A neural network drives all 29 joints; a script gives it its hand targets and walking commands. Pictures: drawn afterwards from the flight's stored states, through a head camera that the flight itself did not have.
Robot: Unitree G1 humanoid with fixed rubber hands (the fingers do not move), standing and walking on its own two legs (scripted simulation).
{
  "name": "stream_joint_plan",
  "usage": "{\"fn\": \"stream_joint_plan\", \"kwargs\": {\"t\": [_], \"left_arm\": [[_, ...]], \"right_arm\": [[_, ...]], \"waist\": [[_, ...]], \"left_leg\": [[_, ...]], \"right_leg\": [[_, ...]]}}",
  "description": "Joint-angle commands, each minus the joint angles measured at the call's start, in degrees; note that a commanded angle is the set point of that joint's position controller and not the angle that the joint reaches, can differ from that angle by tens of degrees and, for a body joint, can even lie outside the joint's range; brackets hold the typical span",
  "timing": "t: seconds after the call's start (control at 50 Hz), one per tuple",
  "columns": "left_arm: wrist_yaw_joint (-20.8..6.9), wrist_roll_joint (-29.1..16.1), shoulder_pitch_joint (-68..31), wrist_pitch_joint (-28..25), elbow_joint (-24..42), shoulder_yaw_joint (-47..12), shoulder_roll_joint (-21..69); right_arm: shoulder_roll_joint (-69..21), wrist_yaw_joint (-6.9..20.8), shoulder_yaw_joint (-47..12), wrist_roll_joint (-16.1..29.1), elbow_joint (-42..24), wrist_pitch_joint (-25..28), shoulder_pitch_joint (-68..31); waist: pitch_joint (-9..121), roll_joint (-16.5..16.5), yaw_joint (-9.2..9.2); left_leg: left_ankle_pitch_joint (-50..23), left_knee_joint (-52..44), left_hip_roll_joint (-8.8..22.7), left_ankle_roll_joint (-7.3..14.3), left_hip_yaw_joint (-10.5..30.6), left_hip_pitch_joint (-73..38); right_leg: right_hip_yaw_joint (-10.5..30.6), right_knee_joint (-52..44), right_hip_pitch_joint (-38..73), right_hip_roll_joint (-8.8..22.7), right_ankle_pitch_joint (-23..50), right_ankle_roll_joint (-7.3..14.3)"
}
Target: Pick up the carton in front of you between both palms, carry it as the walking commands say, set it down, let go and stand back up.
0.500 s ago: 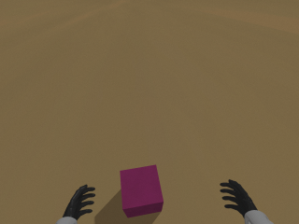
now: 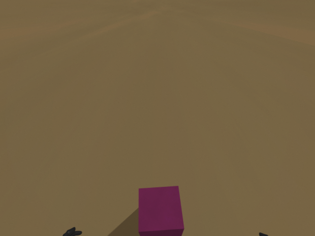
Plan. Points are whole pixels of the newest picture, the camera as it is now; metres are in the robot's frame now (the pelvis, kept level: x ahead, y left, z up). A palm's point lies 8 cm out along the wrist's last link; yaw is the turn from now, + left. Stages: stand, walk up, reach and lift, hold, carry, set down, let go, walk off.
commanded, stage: stand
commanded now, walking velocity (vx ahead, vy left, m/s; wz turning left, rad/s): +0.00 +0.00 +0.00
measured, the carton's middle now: (160, 214) +0.35 +0.02 -0.63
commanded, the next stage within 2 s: none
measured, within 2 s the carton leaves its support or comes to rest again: neither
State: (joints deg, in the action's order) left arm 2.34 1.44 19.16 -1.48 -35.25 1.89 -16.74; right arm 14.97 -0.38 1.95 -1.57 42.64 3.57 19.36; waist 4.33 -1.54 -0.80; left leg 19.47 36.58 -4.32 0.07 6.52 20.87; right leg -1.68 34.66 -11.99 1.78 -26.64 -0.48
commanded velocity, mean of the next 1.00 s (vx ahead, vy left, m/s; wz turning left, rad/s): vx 0.00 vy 0.00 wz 0.00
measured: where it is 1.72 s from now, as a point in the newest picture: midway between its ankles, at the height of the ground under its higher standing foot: outside the picture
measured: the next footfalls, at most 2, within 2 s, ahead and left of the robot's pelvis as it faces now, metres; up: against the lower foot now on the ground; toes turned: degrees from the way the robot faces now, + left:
none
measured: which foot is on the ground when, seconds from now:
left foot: down 0.00-1.00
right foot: down 0.00-1.00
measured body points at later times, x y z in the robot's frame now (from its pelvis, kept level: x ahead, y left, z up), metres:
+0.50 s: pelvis +0.01 +0.00 -0.01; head +0.01 +0.01 +0.44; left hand +0.04 +0.28 -0.13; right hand +0.11 -0.25 -0.13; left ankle -0.01 +0.12 -0.72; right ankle -0.10 -0.12 -0.72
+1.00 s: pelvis -0.01 +0.00 +0.00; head +0.00 +0.01 +0.45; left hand -0.02 +0.28 -0.14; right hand +0.09 -0.25 -0.13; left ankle -0.01 +0.12 -0.72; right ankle -0.10 -0.12 -0.72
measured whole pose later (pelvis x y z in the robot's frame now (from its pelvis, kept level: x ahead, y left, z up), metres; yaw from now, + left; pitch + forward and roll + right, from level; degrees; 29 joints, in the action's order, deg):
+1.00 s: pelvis -0.01 +0.00 +0.00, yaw +6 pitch +1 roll -1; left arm 3.0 1.2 23.7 2.3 -45.7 0.4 -16.3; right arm 14.1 -2.0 0.1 -1.0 46.7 -0.6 17.8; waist 1.0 -0.5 -1.6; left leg 20.3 40.8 -5.7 0.2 10.8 21.2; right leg -8.0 35.0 -8.2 2.6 -27.9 -0.5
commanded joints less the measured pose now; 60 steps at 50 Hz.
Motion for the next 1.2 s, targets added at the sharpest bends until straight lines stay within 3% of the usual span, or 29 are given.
{"fn": "stream_joint_plan", "kwargs": {"t": [0.0, 0.16, 0.38, 0.76, 1.18], "left_arm": [[0.6, -0.3, 1.5, -0.4, 3.1, 1.3, -5.8], [1.1, -0.7, 4.4, 0.9, 1.0, 1.1, -6.0], [1.3, -0.6, 6.2, 2.3, -1.2, 0.7, -6.1], [1.0, -0.3, 7.8, 3.3, -5.6, 0.4, -6.5], [0.8, -0.1, 9.4, 3.5, -12.9, -0.2, -5.2]], "right_arm": [[6.0, -0.6, 1.2, 0.1, -3.0, 0.4, 0.6], [6.4, -1.3, 0.9, 0.3, -2.0, -1.1, 1.9], [6.0, -1.8, 0.4, 0.4, -1.7, -2.5, 0.9], [6.2, -1.8, 0.0, 0.5, 0.1, -3.5, 0.6], [5.4, -2.0, -0.7, 0.8, 4.1, -3.9, 0.1]], "waist": [[1.7, 0.4, -0.54], [0.0, 1.9, -0.29], [-1.5, 1.5, -0.54], [-4.7, 2.3, -0.73], [-6.6, 2.2, -0.86]], "left_leg": [[-24.4, -0.8, 4.2, 1.3, 2.5, 0.9], [-27.6, 0.8, 4.1, 2.4, 4.2, 0.3], [-25.0, 0.9, 3.0, 2.9, 4.7, 1.2], [-21.4, -0.6, 2.4, 3.1, 6.1, 2.2], [-21.2, -1.7, 2.8, 3.1, 6.4, 1.5]], "right_leg": [[1.7, -1.9, 1.4, 4.1, 22.7, 0.0], [-1.2, -0.5, 0.2, 3.1, 22.2, 0.3], [-2.6, -1.6, 2.5, 3.4, 21.7, 1.1], [-2.9, -4.1, 3.4, 3.5, 13.9, 2.4], [-3.0, -6.1, 4.4, 4.0, 12.5, 3.1]]}}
